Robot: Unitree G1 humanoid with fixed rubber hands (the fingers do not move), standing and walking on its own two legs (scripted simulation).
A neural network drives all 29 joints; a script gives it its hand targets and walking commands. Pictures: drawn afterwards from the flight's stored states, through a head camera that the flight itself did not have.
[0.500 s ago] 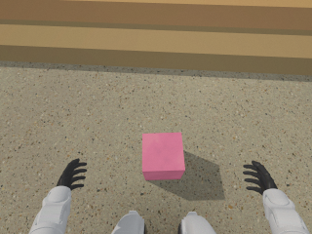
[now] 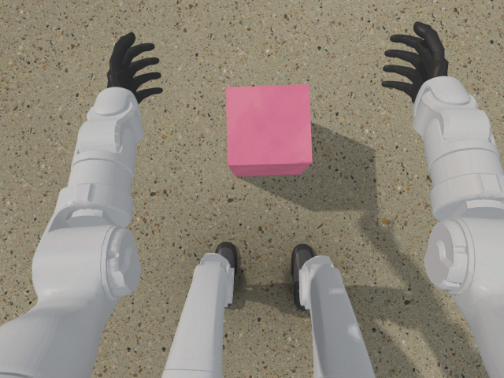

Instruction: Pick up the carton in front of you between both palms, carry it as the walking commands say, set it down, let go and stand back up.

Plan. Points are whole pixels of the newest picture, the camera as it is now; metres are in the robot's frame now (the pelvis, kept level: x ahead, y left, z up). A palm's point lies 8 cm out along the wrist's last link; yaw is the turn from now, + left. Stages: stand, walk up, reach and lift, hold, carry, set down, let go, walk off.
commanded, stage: reach and lift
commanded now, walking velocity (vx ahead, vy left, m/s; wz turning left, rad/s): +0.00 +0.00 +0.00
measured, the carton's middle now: (267, 136) +0.55 +0.00 -0.54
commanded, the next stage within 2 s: none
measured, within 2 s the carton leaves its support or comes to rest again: leaves its support in 2.00 s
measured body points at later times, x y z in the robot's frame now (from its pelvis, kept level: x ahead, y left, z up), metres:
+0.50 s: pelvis +0.04 +0.00 -0.07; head +0.39 +0.00 +0.21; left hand +0.56 +0.20 -0.24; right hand +0.58 -0.18 -0.24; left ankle +0.09 +0.13 -0.62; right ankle +0.09 -0.13 -0.62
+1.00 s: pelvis -0.02 +0.00 -0.27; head +0.36 +0.00 -0.04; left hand +0.55 +0.19 -0.44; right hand +0.57 -0.18 -0.44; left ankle +0.09 +0.13 -0.63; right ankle +0.09 -0.13 -0.63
